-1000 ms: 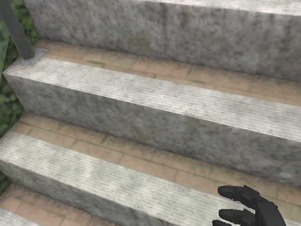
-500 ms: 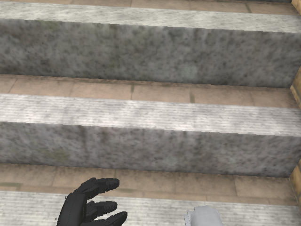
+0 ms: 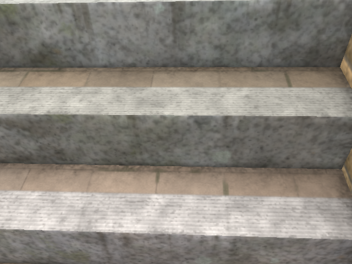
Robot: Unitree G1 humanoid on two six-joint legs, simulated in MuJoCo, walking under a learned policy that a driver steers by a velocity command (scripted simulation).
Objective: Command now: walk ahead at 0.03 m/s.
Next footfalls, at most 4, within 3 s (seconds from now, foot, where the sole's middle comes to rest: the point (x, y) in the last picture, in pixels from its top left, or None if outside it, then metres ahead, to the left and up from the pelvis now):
0.14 left None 0.13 0.13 -0.74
1.40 right None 0.31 -0.10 -0.53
1.98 left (139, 196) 0.59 0.15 -0.32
2.48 right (201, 93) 0.79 -0.03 -0.11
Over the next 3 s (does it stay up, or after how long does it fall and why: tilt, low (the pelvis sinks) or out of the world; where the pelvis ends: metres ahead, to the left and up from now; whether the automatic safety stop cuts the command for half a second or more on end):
stays up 0.85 0.08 0.69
